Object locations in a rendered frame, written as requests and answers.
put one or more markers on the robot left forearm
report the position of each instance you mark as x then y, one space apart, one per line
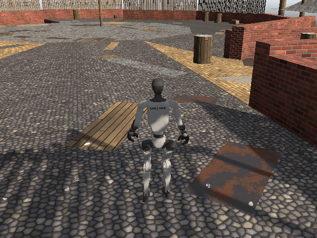
132 128

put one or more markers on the left robot upper arm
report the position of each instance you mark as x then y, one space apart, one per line
139 113

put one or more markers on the robot head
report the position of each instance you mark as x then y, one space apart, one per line
157 86

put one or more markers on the right robot thigh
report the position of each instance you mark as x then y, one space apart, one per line
167 152

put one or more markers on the robot right hand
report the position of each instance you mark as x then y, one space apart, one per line
182 138

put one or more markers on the robot right forearm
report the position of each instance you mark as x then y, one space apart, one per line
183 129

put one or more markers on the right robot upper arm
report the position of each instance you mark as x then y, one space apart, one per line
176 111

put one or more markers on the robot left hand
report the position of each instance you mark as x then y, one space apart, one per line
129 136

